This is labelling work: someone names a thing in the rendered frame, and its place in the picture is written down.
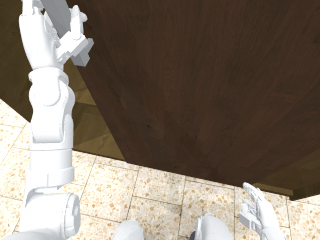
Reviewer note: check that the handle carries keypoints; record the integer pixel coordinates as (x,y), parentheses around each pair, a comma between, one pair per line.
(60,16)

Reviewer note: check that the wardrobe door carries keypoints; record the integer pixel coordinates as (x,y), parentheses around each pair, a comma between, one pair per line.
(301,173)
(226,91)

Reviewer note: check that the robot left thigh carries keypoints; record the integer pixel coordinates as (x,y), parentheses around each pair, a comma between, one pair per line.
(129,230)

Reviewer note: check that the robot left upper arm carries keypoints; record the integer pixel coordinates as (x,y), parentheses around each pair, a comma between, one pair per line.
(52,216)

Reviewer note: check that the left robot forearm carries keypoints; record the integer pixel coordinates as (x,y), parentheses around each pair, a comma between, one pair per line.
(51,134)

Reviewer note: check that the robot left hand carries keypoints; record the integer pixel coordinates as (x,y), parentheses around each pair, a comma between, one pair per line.
(39,36)

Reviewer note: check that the robot right hand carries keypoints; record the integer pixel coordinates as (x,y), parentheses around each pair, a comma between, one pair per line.
(260,216)

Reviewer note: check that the robot right thigh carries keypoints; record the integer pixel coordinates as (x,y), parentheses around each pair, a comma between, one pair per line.
(211,228)

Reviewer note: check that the right robot forearm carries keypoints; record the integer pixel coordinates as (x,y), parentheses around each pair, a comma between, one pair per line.
(271,233)

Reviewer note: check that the robot thigh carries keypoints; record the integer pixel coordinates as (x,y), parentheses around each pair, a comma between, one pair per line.
(129,230)
(211,228)

